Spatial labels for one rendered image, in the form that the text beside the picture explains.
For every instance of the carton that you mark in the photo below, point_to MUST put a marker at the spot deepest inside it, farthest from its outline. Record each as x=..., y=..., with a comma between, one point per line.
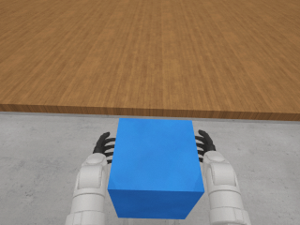
x=155, y=172

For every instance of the robot left forearm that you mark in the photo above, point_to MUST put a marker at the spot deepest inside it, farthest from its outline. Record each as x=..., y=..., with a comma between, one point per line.
x=89, y=193

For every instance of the robot right forearm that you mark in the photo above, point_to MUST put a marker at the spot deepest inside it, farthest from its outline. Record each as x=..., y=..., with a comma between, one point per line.
x=226, y=206

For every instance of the left robot hand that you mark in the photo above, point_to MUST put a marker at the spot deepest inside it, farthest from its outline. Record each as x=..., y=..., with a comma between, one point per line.
x=101, y=148

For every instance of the right robot hand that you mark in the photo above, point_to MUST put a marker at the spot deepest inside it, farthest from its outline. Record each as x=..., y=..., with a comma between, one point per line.
x=206, y=145

